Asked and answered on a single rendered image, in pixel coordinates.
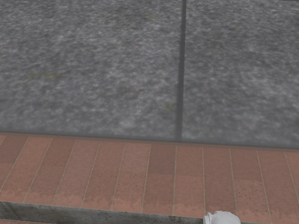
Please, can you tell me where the robot right thigh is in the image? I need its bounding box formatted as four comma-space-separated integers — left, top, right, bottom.
203, 211, 241, 224

